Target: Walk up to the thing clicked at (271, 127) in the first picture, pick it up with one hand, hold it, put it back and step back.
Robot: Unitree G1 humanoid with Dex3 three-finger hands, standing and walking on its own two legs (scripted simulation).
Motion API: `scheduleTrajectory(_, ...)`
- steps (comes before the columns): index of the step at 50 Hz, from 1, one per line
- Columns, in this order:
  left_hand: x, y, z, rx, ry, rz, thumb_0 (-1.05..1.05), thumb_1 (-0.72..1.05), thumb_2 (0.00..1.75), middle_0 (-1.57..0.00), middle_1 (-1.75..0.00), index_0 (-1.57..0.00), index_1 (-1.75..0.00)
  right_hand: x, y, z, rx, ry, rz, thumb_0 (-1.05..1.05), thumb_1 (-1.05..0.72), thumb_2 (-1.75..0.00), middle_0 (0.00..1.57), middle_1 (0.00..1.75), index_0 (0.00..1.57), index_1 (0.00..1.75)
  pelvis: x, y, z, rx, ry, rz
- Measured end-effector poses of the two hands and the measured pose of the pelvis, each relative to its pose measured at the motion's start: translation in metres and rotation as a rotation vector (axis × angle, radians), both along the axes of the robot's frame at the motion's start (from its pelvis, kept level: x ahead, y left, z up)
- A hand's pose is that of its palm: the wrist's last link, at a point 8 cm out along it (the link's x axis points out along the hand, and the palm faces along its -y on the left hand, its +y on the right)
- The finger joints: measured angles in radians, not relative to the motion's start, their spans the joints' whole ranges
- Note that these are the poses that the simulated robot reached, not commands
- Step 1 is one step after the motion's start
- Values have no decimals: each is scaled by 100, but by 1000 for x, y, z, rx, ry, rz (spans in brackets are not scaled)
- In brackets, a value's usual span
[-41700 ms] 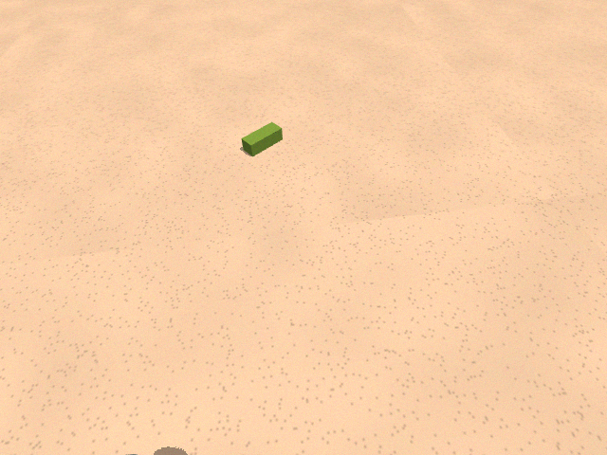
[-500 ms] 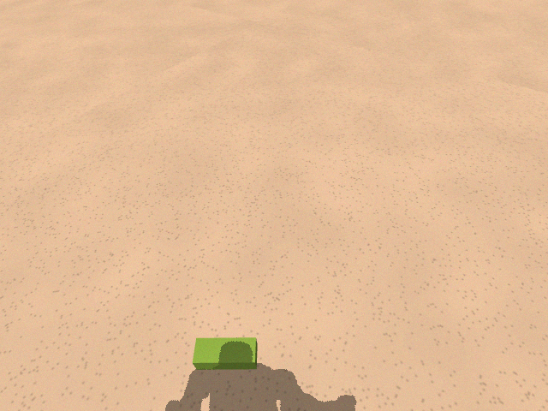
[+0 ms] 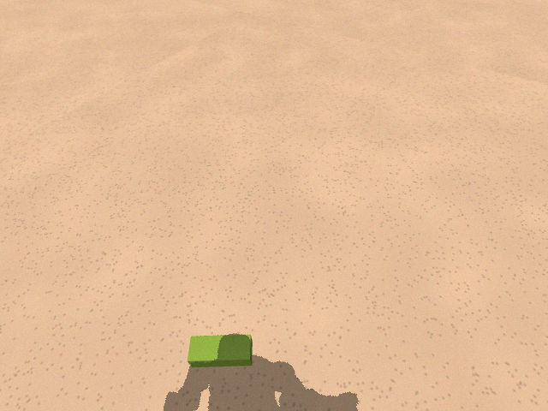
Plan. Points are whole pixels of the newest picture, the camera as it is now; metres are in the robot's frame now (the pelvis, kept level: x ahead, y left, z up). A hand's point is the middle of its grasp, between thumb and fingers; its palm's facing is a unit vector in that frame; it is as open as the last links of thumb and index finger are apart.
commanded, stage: stand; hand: left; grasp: from above
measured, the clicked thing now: (221, 350) +0.42 +0.24 -0.74
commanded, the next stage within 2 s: step back in 1.32 s
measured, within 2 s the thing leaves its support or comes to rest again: neither
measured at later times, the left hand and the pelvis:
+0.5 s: hand out of the picture +0.06 +0.21 -0.17, palm faces +0.00 -0.97 -0.25, open 7.4 cm; pelvis +0.02 +0.00 +0.00, yaw -1 degrees
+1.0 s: hand out of the picture +0.06 +0.23 -0.17, palm faces -0.01 -0.96 -0.29, open 7.4 cm; pelvis +0.02 +0.01 +0.00, yaw -1 degrees
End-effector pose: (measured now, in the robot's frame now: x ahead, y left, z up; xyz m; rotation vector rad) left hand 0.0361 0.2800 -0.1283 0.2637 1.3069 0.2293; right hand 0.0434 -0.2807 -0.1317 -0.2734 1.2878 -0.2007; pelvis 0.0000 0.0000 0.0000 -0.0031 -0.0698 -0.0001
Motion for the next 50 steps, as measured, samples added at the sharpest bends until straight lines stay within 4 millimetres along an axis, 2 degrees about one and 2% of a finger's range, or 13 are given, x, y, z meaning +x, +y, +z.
scheduleTrajectory(16,26,-18,-5,-47,-6,-13,1,90,90,-20,-30,-21,-30,13,19,-4,36,3,-12,1,-91,-89,20,30,20,30,15,2,1,1,11,-12)
scheduleTrajectory(26,22,-25,-9,-70,13,-11,1,90,90,-20,-30,-21,-30,8,30,-7,56,20,-26,1,-91,-89,20,30,20,30,18,4,1,1,15,-14)
scheduleTrajectory(39,10,-18,-10,-59,49,-7,1,90,90,-20,-30,-21,-30,0,28,-6,46,39,-41,1,-91,-89,20,30,20,30,18,6,1,2,18,-18)
scheduleTrajectory(50,19,-6,-5,-33,19,-20,1,90,90,-20,-30,-21,-30,7,18,-2,24,12,-36,1,-91,-89,20,30,20,30,17,7,1,3,18,-21)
